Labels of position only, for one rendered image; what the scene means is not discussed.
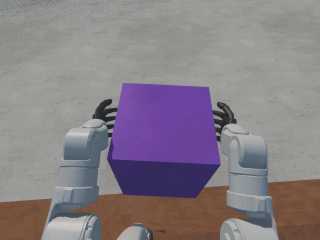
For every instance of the robot left hand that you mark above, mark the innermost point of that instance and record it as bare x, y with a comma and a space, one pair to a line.
101, 112

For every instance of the robot left thigh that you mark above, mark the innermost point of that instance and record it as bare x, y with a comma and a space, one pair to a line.
134, 233

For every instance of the carton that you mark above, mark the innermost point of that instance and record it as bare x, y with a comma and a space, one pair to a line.
164, 141

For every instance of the robot left forearm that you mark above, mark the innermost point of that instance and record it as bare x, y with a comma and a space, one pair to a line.
80, 160

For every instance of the robot right hand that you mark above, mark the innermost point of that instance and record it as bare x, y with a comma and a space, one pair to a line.
227, 118

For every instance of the left robot upper arm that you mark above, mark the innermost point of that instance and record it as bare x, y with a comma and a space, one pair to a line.
73, 226

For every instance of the robot left shin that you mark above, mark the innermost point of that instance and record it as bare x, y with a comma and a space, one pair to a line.
140, 225

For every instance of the robot right forearm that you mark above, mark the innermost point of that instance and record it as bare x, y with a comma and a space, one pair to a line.
248, 171

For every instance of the right robot upper arm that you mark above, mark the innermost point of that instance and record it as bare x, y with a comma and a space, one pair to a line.
246, 229

